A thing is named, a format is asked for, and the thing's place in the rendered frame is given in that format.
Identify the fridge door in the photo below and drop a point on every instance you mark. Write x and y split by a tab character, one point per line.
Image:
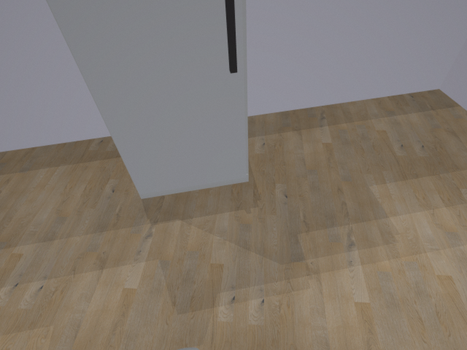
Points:
159	73

